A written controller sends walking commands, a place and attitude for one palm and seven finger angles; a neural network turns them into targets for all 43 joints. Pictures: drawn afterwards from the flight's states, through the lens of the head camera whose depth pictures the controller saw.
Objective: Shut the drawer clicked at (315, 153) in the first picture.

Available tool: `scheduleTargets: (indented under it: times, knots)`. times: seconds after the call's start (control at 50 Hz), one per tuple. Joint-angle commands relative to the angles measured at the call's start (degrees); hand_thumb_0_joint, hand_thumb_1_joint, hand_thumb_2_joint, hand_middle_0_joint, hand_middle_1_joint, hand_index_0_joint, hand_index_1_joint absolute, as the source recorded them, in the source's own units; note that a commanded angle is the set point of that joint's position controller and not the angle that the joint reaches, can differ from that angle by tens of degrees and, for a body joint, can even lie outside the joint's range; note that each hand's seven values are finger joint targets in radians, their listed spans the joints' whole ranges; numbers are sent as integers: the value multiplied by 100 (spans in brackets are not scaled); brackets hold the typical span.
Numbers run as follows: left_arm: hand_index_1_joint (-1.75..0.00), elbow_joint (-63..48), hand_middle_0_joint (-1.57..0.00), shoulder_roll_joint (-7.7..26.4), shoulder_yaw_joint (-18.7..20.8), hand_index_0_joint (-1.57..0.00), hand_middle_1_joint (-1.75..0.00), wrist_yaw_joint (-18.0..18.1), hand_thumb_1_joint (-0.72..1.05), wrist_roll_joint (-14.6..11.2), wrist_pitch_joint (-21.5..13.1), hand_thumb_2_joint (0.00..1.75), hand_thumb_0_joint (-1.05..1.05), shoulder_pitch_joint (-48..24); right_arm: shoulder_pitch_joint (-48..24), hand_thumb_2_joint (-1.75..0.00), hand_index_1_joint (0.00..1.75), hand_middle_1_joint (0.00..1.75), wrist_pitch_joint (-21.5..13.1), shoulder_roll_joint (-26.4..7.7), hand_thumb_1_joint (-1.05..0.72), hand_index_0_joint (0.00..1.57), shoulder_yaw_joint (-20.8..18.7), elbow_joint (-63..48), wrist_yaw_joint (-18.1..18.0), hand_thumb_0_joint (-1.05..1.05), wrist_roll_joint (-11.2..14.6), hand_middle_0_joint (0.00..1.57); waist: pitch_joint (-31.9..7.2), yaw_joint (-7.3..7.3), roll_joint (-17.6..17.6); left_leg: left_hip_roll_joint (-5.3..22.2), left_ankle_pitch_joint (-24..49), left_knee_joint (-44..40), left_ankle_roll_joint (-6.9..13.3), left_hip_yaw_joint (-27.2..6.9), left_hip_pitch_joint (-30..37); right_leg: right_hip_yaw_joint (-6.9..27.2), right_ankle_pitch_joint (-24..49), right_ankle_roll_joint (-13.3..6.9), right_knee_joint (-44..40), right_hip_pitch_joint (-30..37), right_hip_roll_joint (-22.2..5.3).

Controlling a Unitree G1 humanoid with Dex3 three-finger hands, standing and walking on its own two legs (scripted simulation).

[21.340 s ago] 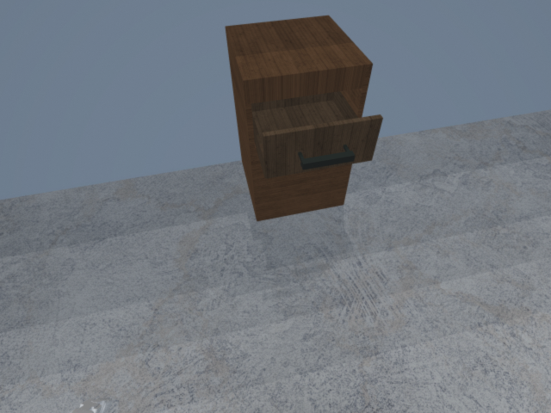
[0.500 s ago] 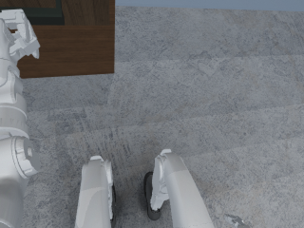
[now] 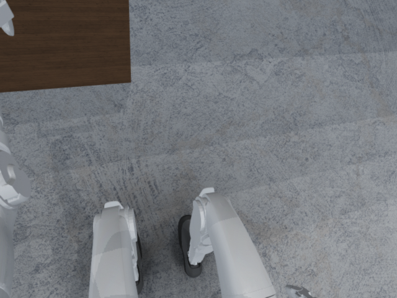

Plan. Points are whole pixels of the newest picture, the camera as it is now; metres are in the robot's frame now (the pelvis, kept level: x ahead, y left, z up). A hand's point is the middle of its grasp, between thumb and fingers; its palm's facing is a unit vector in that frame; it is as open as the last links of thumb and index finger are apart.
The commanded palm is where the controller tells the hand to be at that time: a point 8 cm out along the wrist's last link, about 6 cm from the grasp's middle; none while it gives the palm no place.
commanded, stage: push the drawer shut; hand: left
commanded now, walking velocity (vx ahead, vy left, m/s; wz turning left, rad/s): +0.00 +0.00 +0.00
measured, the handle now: out of the picture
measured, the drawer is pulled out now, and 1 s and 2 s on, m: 0.03 0.00 0.00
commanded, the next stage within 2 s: pull the fist back off the drawer in 0.38 s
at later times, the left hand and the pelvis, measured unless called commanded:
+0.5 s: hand out of the picture +0.61 +0.27 +0.02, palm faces +0.15 -0.99 -0.06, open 3.2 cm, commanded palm +0.65 +0.23 +0.03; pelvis -0.01 +0.00 -0.02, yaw -1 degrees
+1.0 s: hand out of the picture +0.60 +0.25 +0.03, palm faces +0.14 -0.99 -0.05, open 3.3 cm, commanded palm +0.59 +0.23 +0.03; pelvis +0.00 +0.01 +0.00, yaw -2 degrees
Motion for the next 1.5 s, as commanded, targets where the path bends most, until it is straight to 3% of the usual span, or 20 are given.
scheduleTargets:
  times: [0.0, 0.2, 0.24, 0.3, 0.38, 0.44, 0.6, 0.64, 0.7, 0.9, 0.96, 1.06, 1.12, 1.22, 1.24, 1.28, 1.3, 1.34, 1.4, 1.48]
  knots:
    - [-160, -1434, -140, 1539, 62, -140, -160, 134, 90, 44, -348, 90, 0, -3442, 1413, -90, 30, 30, 78, -1392, -90, 20, -451, -15, -76, 0, -52, 20, -3886, -423, 2111, 38, 1330, -1213, -122, -678, 3544, 480, 727, -23, -998, 1211, 242]
    - [-160, -1106, -140, 1848, -54, -140, -160, 55, 90, 234, -105, 90, 0, -3903, 1536, -90, 30, 30, 185, -1429, -90, 20, -331, -48, -65, 0, -62, 20, -3777, -679, 2286, 54, 1335, -1079, -77, -678, 3373, 451, 776, -16, -955, 1101, 270]
    - [-160, -1170, -140, 1949, -78, -140, -160, 44, 90, 279, -77, 90, 0, -4082, 1572, -90, 30, 30, 198, -1420, -90, 20, -292, -63, -70, 0, -76, 20, -3708, -693, 2598, 57, 1402, -1104, -101, -695, 3485, 433, 821, -32, -935, 1011, 258]
    - [-160, -1228, -140, 2153, -4, -140, -160, 49, 90, 300, -22, 90, 0, -4342, 1633, -90, 30, 30, 231, -1478, -90, 20, -275, -64, -77, 0, -73, 20, -3847, -775, 2463, 64, 1299, -1040, -77, -732, 3399, 433, 807, -8, -894, 1022, 267]
    - [-160, -1216, -140, 2100, -165, -140, -160, 41, 90, 311, 69, 90, 0, -4579, 1650, -90, 30, 30, 197, -1507, -90, 20, -233, -17, -89, 0, -73, 20, -3691, -891, 2630, 78, 1022, -1098, -87, -779, 3447, 400, 738, -4, -907, 828, 260]
    - [-160, -1317, -140, 1895, -412, -140, -160, 42, 90, 358, 97, 90, 0, -4778, 1625, -90, 30, 30, 142, -1503, -90, 20, -222, 1, -92, 0, -74, 20, -3703, -948, 3072, 96, 908, -1212, -139, -874, 3791, 346, 697, -27, -890, 535, 240]
    - [-160, -1285, -140, 1819, -367, -140, -160, 62, 90, 350, 244, 90, 0, -4623, 1658, -90, 30, 30, 89, -1547, -90, 20, -219, -6, -57, 0, -87, 20, -3608, -905, 2935, 104, 607, -1354, -172, -1019, 3820, 301, 622, -46, -913, 494, 238]
    - [-160, -1273, -140, 1822, -285, -140, -160, 54, 90, 344, 244, 90, 0, -4389, 1680, -90, 30, 30, 83, -1521, -90, 20, -225, -34, -40, 0, -81, 20, -3592, -800, 2999, 116, 660, -1428, -203, -1041, 3941, 279, 622, -63, -915, 500, 237]
    - [-160, -1128, -140, 1671, -290, -140, -160, 64, 90, 292, 305, 90, 0, -4089, 1647, -90, 30, 30, 84, -1526, -90, 20, -238, -54, -24, 0, -62, 20, -3364, -776, 2636, 126, 392, -1492, -176, -1024, 3662, 291, 510, -46, -967, 583, 248]
    - [-160, -1870, -140, 1704, 219, -140, -160, 34, 90, 52, 130, 90, 0, -2893, 1656, -90, 30, 30, 159, -1430, -90, 20, -382, -198, 42, 0, -19, 20, -3976, -285, 2318, 152, 1350, -1478, -176, -821, 3881, 389, 832, -53, -1010, 1262, 271]
    - [-160, -1805, -140, 1380, 164, -140, -160, -6, 90, -25, 140, 90, 0, -2280, 1623, -90, 30, 30, 211, -1380, -90, 20, -428, -233, 74, 0, 5, 20, -3801, -186, 2163, 181, 1555, -1515, -186, -787, 3906, 389, 878, -55, -1051, 1306, 277]
    - [-160, -2349, -140, 1324, 476, -140, -160, -15, 90, -262, 30, 90, 0, -1394, 1508, -90, 30, 30, 260, -1295, -90, 20, -522, -373, 98, 0, 56, 20, -4140, 125, 1933, 171, 2150, -1473, -168, -587, 3921, 482, 1156, -43, -1124, 1882, 294]
    - [-160, -2429, -140, 1282, 496, -140, -160, 7, 90, -334, -95, 90, 0, -1512, 1414, -90, 30, 30, 250, -1241, -90, 20, -542, -317, 64, 0, 69, 20, -3989, 38, 1572, 171, 2159, -1375, -113, -494, 3584, 550, 1242, 5, -1159, 2113, 301]
    - [-160, -2124, -140, 1185, 432, -140, -160, -25, 90, -315, -313, 90, 0, -1525, 1357, -90, 30, 30, 216, -1230, -90, 20, -572, -218, 30, 0, 52, 20, -3903, 32, 1595, 140, 2202, -1302, -124, -467, 3631, 545, 1218, 0, -1126, 1974, 287]
    - [-160, -2272, -140, 1014, 258, -140, -160, -51, 90, -318, -380, 90, 0, -1720, 1337, -90, 30, 30, 211, -1213, -90, 20, -585, -210, 27, 0, 39, 20, -3975, -12, 1829, 144, 2352, -1298, -144, -496, 3883, 542, 1271, -9, -1105, 1806, 267]
    - [-160, -2564, -140, 1066, 398, -140, -160, -95, 90, -403, -407, 90, 0, -1378, 1344, -90, 30, 30, 234, -1252, -90, 20, -639, -275, 52, 0, 55, 20, -4394, 202, 1879, 134, 2608, -1395, -194, -518, 4280, 534, 1409, -14, -1161, 2056, 273]
    - [-160, -3104, -140, 1154, 497, -140, -160, -142, 90, -476, -382, 90, 0, -975, 1306, -90, 30, 30, 257, -1262, -90, 20, -683, -405, 69, 0, 93, 20, -4952, 431, 2101, 138, 3068, -1546, -251, -526, 4795, 551, 1666, -33, -1233, 2388, 275]
    - [-160, -3960, -140, 702, 251, -140, -160, -246, 90, -679, -128, 90, 0, -93, 1196, -90, 30, 30, 257, -1207, -90, 20, -782, -625, 139, 0, 220, 20, -5529, 636, 2386, 161, 3838, -1888, -382, -607, 5732, 558, 1966, -49, -1467, 2710, 268]
    - [-160, -4816, -140, 399, 208, -140, -160, -219, 90, -1012, 423, 90, 0, 1090, 952, -90, 30, 30, 190, -1151, -90, 20, -840, -787, 126, 0, 436, 20, -5193, 754, 1552, 156, 3583, -2377, -289, -519, 5686, 569, 2203, 5, -1990, 3633, 280]
    - [-160, -5886, -140, 27, 141, -140, -160, 116, 90, -1324, 662, 90, 0, 1858, 667, -90, 30, 30, -168, -1001, -90, 20, -861, -769, -23, 0, 596, 20, -4669, 847, 1194, 138, 3162, -2987, -285, -407, 5896, 623, 2128, 64, -2594, 4237, 257]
